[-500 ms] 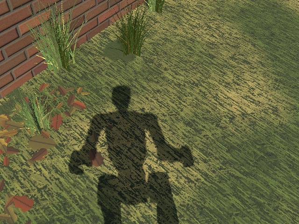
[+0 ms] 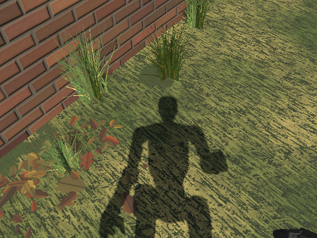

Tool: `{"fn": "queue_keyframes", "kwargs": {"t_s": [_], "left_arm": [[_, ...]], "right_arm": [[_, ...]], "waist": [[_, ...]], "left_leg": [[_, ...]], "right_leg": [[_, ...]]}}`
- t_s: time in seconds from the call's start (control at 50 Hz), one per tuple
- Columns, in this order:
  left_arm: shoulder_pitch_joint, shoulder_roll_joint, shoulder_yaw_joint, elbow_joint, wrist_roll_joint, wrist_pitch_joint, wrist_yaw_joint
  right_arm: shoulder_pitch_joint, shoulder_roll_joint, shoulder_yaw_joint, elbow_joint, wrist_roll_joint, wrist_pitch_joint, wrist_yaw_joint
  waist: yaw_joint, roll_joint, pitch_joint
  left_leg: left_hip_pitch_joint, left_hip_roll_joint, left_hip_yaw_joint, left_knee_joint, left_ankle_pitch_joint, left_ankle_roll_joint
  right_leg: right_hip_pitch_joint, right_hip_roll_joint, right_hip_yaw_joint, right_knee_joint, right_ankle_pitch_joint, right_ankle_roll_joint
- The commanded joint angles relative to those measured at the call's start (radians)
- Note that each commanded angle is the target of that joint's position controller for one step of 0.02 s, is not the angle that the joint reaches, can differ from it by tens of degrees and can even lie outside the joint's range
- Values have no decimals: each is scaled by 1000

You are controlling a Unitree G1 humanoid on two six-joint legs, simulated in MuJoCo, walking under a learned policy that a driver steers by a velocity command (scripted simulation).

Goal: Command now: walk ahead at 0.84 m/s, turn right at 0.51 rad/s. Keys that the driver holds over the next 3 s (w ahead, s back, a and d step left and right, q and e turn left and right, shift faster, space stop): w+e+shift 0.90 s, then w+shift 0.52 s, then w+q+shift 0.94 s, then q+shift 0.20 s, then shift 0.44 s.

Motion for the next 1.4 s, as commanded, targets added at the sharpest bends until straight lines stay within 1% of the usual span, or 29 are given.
{"fn": "queue_keyframes", "kwargs": {"t_s": [0.02,0.06,0.08,0.1,0.14,0.26,0.38,0.42,0.46,0.5,0.52,0.54,0.56,0.58,0.62,0.66,0.76,0.88,0.92,0.94,0.96,0.98,1.0,1.04,1.06,1.12,1.3,1.36,1.4], "left_arm": [[-87,220,48,-65,2,-16,9],[-144,221,49,-76,-1,-23,1],[-127,100,18,-133,-24,-29,-3],[-167,83,13,-180,-36,-30,-4],[-243,113,18,-166,-9,-4,-13],[-356,69,6,-201,16,68,-67],[-566,86,-17,-282,12,69,-96],[-605,83,-23,-291,7,64,-95],[-518,114,-14,-268,-3,62,-75],[-195,194,25,-187,-9,60,-48],[-11,247,59,-120,-3,58,-26],[-91,305,90,-117,-25,75,-4],[-174,423,101,-173,17,86,-15],[-139,381,101,-190,14,87,-6],[-164,288,77,-138,6,58,9],[-230,242,55,-149,2,24,21],[-188,230,48,-145,-8,-11,6],[-134,269,66,-118,-22,-10,8],[-160,316,74,-117,-12,-11,12],[-201,340,76,-118,-3,-14,8],[-238,273,58,-126,9,-27,7],[-199,91,11,-165,-9,-36,7],[-94,101,-10,-187,-28,-36,4],[-233,180,-3,-151,16,-8,-1],[-298,174,-5,-167,27,-2,-13],[-358,112,-30,-216,36,15,-38],[-674,103,-77,-334,26,4,-77],[-532,158,-55,-286,43,4,-43],[-140,247,-7,-158,45,7,-9]], "right_arm": [[-67,-89,-24,-85,6,-29,-22],[287,-169,-59,17,-8,-52,-65],[455,-293,-87,24,-42,-57,-84],[440,-318,-88,23,-34,-56,-79],[254,-160,-48,14,-27,-53,-80],[259,-63,-20,105,10,-92,-71],[267,-102,-29,160,1,-111,-85],[303,-134,-32,180,5,-105,-90],[326,-201,-46,180,6,-81,-99],[260,-265,-66,153,-4,-41,-102],[240,-258,-66,140,-6,-32,-95],[211,-136,-42,125,-3,-40,-77],[252,-91,-21,-14,11,-67,-68],[142,-139,-16,-32,0,-97,-71],[111,-122,-2,-26,-3,-110,-76],[149,-111,7,-4,-38,-68,-77],[-89,-65,34,-97,-21,-32,-56],[-170,-97,32,-132,6,-47,-54],[12,-171,0,-79,10,-52,-73],[204,-207,-22,-32,13,-55,-89],[422,-255,-47,20,1,-58,-111],[504,-322,-62,44,-42,-65,-117],[367,-324,-69,36,-32,-64,-95],[202,-142,-41,23,-14,-59,-74],[213,-120,-35,51,-20,-61,-71],[306,-79,-15,153,-5,-89,-64],[399,-172,-20,243,28,-117,-50],[432,-246,-29,275,21,-97,-70],[388,-240,-25,263,20,-74,-84]], "waist": [[-90,-180,90],[-275,-76,-118],[-329,163,-316],[-293,306,-351],[-210,73,-69],[-124,77,120],[-102,1,217],[-105,-12,206],[-49,46,104],[114,93,-68],[177,45,-149],[94,-193,-61],[-39,-316,-202],[22,-82,-217],[-78,70,9],[-152,79,60],[-104,17,157],[-45,-73,78],[-132,-80,-49],[-251,-79,-135],[-352,-54,-226],[-305,242,-299],[-181,416,-338],[-169,32,-76],[-167,-23,-28],[-134,41,49],[-137,10,172],[-48,98,23],[134,96,-164]], "left_leg": [[257,-75,51,-122,-101,17],[777,-45,10,-147,-114,52],[1069,267,-381,-245,-648,96],[993,388,-799,-484,-932,117],[725,338,-537,-446,-663,111],[529,240,-48,-561,-182,78],[527,173,260,-647,153,59],[608,165,319,-584,592,49],[741,189,321,-393,1115,41],[702,230,286,32,1265,71],[535,205,265,352,1033,65],[214,-3,239,750,-36,31],[-194,-124,63,1026,-351,-25],[-259,-61,-89,988,-258,-9],[-175,30,-99,758,-202,-4],[-39,65,-99,646,-222,-30],[40,65,-22,224,-5,-76],[220,-36,-23,-134,221,-20],[442,-94,-14,-136,88,3],[628,-82,7,-135,27,18],[859,12,-69,-98,-138,40],[1054,273,-499,-218,-531,103],[1017,368,-983,-446,-651,182],[727,274,-670,-437,-562,191],[644,228,-547,-438,-423,174],[548,176,-372,-482,-241,166],[479,138,24,-712,401,147],[667,167,83,-381,1065,124],[467,126,92,165,922,98]], "right_leg": [[-188,-192,168,-2,368,-174],[-391,-88,69,469,556,-135],[-673,29,-8,865,171,-101],[-806,79,26,1054,-130,-124],[-867,-38,9,1142,33,-127],[-906,-117,-28,1085,196,-73],[-821,-87,-172,725,390,-122],[-719,-21,-261,612,374,-167],[-598,63,-310,589,281,-201],[-266,126,-274,587,110,-242],[11,147,-196,499,56,-262],[122,27,43,414,-26,-282],[369,-199,657,207,-74,-492],[343,-232,754,73,-154,-473],[15,-180,606,29,-18,-388],[-210,-92,441,34,131,-361],[-436,27,308,-44,246,-321],[-221,0,329,62,646,-216],[-147,-1,323,272,935,-169],[-185,11,295,492,970,-151],[-327,51,246,782,821,-138],[-617,177,161,1132,3,-117],[-762,174,121,1234,-80,-118],[-764,48,65,1178,93,-108],[-749,27,58,1130,92,-105],[-772,3,94,1035,64,-95],[-561,8,-155,465,398,-114],[-372,103,-199,433,223,-159],[88,58,-107,386,141,-199]]}}
Next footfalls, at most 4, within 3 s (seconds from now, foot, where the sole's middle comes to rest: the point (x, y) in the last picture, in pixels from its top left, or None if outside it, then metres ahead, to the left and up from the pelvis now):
0.06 left None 0.19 0.15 -0.77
0.54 right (227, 225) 0.55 -0.15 -0.77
0.96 left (254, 139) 1.00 -0.30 -0.77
1.40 right None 1.04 -0.76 -0.77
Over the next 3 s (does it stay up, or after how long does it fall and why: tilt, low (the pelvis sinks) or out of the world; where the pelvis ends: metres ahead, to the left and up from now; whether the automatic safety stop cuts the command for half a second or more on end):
stays up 1.90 -1.39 0.00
